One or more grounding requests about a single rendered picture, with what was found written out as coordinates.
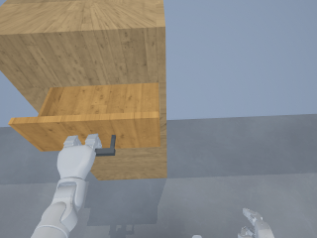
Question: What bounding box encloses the cabinet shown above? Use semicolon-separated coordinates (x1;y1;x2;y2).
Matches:
0;0;167;180

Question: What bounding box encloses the handle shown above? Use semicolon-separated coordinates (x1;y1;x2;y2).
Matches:
94;135;116;157

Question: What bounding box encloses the robot right hand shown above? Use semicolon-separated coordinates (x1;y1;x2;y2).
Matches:
238;207;274;238

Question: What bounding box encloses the left robot forearm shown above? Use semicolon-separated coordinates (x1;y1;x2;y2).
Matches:
31;177;86;238

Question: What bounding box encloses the drawer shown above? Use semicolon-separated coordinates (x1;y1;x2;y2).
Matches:
8;82;160;152

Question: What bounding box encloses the robot left hand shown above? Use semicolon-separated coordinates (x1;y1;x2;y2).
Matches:
56;133;102;180

